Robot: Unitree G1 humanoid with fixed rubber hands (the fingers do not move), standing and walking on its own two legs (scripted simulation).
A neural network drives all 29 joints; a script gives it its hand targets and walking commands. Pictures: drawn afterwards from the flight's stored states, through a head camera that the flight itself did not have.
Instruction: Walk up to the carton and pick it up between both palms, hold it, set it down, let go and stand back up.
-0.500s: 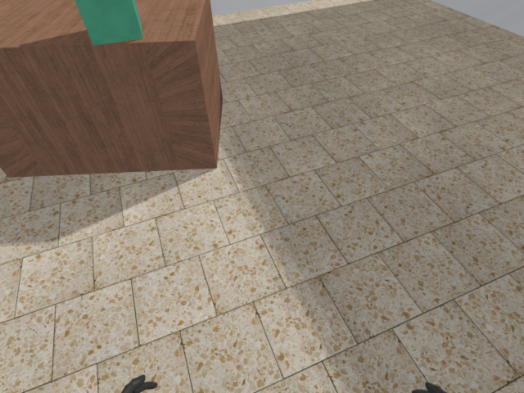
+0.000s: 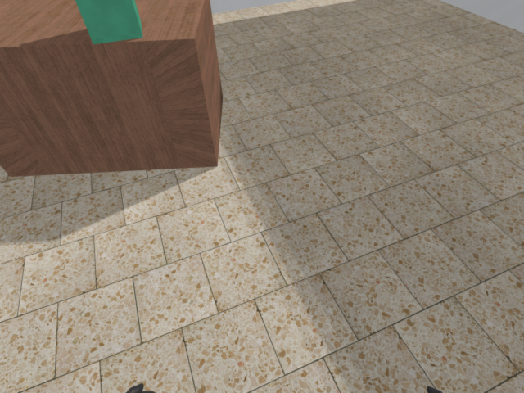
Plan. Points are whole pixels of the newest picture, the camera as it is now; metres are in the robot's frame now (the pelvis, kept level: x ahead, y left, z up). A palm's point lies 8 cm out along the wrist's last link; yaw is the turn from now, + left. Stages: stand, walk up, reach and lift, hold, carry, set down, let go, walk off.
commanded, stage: stand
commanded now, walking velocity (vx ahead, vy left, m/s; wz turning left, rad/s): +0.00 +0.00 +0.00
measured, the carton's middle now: out of the picture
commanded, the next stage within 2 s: none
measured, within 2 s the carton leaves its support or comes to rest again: neither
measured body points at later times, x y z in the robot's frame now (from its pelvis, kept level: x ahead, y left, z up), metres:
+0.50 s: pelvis +0.00 +0.00 +0.00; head +0.01 +0.00 +0.45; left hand +0.11 +0.25 -0.11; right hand +0.10 -0.26 -0.11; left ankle +0.01 +0.12 -0.73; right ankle +0.02 -0.12 -0.73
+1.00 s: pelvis -0.01 +0.00 +0.00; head +0.00 +0.00 +0.45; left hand +0.10 +0.26 -0.11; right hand +0.08 -0.26 -0.11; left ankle +0.01 +0.12 -0.73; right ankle +0.02 -0.12 -0.73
